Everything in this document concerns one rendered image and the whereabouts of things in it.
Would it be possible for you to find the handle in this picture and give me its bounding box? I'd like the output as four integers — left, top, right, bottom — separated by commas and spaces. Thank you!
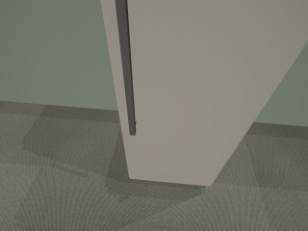
115, 0, 137, 136

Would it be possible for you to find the fridge door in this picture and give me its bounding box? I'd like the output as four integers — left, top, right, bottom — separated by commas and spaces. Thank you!
103, 0, 308, 187

